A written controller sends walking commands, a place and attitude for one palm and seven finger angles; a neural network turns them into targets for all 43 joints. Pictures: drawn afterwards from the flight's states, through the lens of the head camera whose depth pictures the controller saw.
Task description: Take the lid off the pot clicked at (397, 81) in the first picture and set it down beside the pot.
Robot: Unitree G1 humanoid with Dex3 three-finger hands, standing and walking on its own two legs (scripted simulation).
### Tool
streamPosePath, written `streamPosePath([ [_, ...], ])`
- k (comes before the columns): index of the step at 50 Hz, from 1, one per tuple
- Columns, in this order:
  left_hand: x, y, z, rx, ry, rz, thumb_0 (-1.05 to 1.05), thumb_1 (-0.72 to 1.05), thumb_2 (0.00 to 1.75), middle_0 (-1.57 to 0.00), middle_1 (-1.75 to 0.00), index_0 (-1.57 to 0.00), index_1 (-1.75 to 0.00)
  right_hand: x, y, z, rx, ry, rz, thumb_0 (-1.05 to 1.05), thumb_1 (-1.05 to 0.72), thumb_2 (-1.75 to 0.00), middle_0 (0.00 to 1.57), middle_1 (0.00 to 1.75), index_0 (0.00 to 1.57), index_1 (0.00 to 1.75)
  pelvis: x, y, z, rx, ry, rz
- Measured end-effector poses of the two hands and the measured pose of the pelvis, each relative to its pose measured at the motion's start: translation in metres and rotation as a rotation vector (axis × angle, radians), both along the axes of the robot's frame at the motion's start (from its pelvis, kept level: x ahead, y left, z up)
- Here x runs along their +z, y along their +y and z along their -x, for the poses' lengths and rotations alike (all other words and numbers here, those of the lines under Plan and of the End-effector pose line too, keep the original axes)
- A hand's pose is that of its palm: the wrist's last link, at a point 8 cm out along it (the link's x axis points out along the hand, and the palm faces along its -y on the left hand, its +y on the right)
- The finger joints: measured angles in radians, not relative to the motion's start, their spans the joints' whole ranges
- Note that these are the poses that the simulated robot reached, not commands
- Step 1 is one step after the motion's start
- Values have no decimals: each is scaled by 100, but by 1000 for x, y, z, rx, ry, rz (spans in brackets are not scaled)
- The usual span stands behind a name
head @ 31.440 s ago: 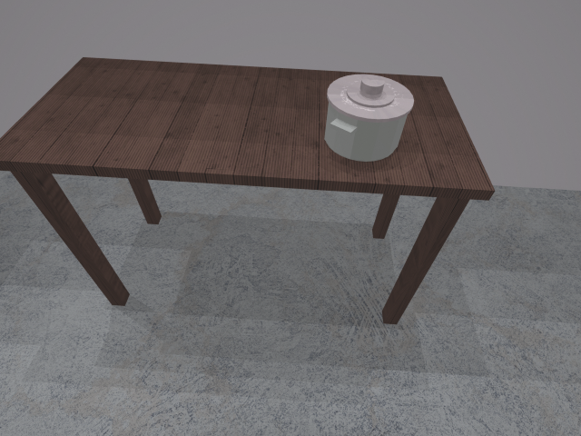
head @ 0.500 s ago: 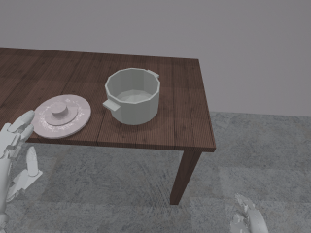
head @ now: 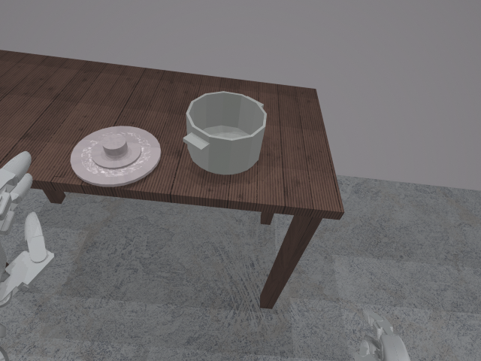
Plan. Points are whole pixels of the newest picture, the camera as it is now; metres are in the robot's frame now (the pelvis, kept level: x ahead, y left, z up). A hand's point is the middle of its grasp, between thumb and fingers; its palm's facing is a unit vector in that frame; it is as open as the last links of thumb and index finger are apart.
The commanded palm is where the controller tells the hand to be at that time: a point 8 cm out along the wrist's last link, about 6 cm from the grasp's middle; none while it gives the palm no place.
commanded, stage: step back with the hand held close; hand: left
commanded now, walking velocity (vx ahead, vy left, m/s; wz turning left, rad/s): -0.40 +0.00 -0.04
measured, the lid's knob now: (114, 144) +0.53 +0.31 +0.01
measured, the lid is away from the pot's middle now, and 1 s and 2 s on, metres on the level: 0.25 0.25 0.25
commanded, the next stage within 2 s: stop stepping back and stand still in 0.60 s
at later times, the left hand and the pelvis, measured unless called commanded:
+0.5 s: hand out of the picture +0.11 +0.24 +0.20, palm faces +0.26 -0.89 -0.38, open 7.4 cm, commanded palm +0.07 +0.29 +0.20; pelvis -0.08 +0.02 +0.00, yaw -3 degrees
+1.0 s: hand out of the picture -0.01 +0.28 +0.20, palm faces +0.38 -0.86 -0.34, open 7.4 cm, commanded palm -0.04 +0.32 +0.20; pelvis -0.19 +0.05 -0.01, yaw -4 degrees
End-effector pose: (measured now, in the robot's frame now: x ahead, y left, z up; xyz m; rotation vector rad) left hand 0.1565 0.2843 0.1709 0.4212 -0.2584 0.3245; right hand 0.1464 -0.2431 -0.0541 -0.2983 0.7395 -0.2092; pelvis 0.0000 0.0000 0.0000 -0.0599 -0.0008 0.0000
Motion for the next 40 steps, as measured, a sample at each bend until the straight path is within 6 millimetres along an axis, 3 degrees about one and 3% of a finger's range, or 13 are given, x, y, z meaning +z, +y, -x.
streamPosePath([
  [4, 18, 5, 0, -33, -1, -55, 2, 89, 90, -21, -30, -21, -30, 10, 16, 6, 26, -33, -14, 1, -91, -90, 20, 30, 20, 30, 9, 7, 13, -14, 28, 14],
  [10, 41, -3, 13, -121, -15, -102, 2, 89, 90, -21, -30, -21, -30, 16, 36, 20, 38, -42, -69, 1, -91, -90, 20, 30, 20, 30, 18, 13, 33, -54, 66, 25],
  [18, 34, -10, 47, -169, 23, -132, 1, 89, 90, -21, -30, -21, -30, 3, 30, 53, 20, -39, -86, 1, -90, -90, 20, 30, 21, 30, 10, 12, 71, -69, 54, 6],
  [23, 38, -8, 75, -183, -76, -96, 2, 89, 90, -22, -30, -22, -30, 2, 15, 87, -56, -14, -48, 1, -90, -90, 20, 30, 21, 30, 6, 17, 75, -68, 20, -5],
  [26, 34, 3, 79, -162, -153, -59, 1, 89, 90, -22, -30, -22, -30, 2, 9, 101, -85, -21, 5, 1, -90, -90, 20, 30, 20, 30, -1, 26, 80, -47, 29, 3],
  [32, 19, 20, 81, -121, -50, -31, 1, 89, 90, -21, -30, -21, -30, 12, 22, 131, -66, -57, -7, 1, -91, -90, 20, 30, 20, 30, 7, 32, 125, -75, 26, -10],
  [35, 19, 13, 102, -160, 33, -60, 2, 90, 90, -21, -30, -21, -30, 14, 31, 151, -61, -63, -43, 1, -91, -90, 20, 30, 20, 30, 11, 32, 143, -87, 37, 0],
  [37, 4, 10, 113, -180, 111, -86, 1, 90, 90, -21, -30, -21, -30, 4, 32, 163, -37, -47, -61, 1, -91, -90, 20, 30, 20, 30, 8, 33, 155, -74, 45, 13],
  [40, 6, 6, 143, -186, 133, -124, 2, 89, 90, -21, -30, -21, -30, -3, 32, 181, -41, -31, -72, 1, -90, -90, 20, 30, 20, 30, 3, 29, 173, -73, 39, -9],
])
